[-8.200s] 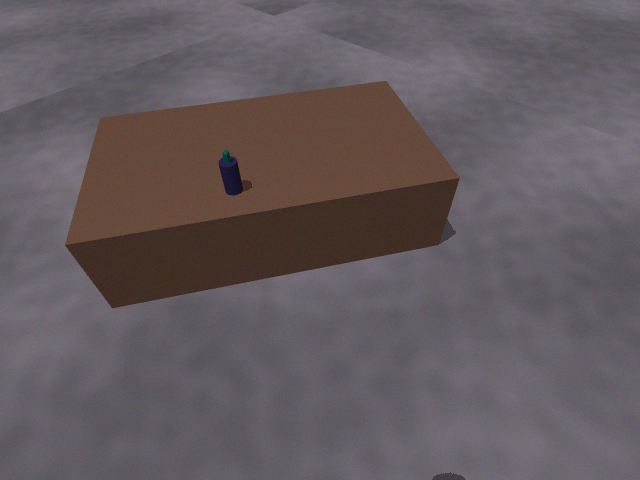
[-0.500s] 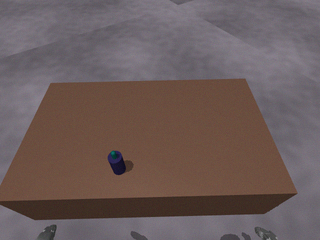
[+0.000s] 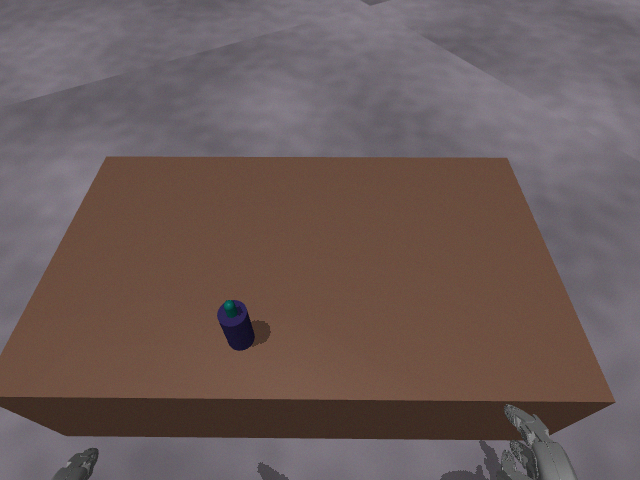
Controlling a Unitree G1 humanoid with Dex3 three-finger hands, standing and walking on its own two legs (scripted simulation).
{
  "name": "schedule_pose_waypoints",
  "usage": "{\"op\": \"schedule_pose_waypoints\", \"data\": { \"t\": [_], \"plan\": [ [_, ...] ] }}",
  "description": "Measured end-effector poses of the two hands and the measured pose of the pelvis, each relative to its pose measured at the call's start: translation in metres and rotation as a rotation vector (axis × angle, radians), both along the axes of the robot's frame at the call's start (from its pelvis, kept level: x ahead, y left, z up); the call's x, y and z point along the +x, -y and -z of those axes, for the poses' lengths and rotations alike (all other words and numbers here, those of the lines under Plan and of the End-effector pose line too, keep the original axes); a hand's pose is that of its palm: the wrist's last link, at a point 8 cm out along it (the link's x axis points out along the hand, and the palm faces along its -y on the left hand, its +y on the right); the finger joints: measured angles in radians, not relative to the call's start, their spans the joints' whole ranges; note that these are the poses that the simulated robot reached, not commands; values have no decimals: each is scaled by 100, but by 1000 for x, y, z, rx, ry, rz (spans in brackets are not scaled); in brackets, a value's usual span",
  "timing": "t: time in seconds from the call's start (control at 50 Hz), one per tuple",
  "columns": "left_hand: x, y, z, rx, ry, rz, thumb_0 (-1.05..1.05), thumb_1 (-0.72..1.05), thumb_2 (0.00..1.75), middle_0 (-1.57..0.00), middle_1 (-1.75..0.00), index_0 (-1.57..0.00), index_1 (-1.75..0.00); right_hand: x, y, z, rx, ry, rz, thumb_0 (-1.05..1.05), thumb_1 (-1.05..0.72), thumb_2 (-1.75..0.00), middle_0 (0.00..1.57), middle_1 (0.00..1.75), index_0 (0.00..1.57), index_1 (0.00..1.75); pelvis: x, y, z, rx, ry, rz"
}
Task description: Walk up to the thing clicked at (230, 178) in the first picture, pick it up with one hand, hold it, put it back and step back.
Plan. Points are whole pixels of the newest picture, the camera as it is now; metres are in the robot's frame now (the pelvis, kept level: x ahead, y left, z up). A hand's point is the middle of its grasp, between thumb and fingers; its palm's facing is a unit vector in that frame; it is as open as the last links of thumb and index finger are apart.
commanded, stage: go down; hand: left
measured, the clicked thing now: (235, 321) +0.49 +0.19 -0.30
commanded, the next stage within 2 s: none
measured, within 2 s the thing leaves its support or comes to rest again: neither
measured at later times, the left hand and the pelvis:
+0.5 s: hand out of the picture +0.13 +0.27 -0.10, palm faces +0.05 -0.94 -0.33, open 17.2 cm; pelvis -0.02 +0.00 -0.02, yaw +0 degrees
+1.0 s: hand (77, 425) +0.23 +0.32 -0.06, palm faces +0.18 -0.94 -0.28, open 17.3 cm; pelvis -0.03 +0.00 -0.02, yaw +1 degrees
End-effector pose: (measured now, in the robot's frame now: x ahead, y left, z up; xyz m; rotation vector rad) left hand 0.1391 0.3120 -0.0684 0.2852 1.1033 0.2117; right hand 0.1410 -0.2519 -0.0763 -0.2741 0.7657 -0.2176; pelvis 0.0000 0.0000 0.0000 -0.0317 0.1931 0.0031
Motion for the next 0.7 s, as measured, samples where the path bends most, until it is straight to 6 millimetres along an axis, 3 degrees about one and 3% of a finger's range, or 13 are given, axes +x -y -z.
{"op": "schedule_pose_waypoints", "data": {
  "t": [0.38, 0.7],
  "plan": [
    [-17, -7, -4, 2, 49, -6, 0, -47, 7, -7, -5, -7, -6, -10, 4, 10, -30, 60, 21, 1, -87, -89, 20, 30, 20, 30, -12, 2, 20, -14, -27, -6],
    [-34, -11, -5, 11, 69, -18, -1, -51, 7, -7, -5, -7, -6, -20, -7, 9, -41, 106, 12, 1, -86, -89, 20, 30, 20, 30, -26, -1, 25, -22, -18, -12]
  ]
}}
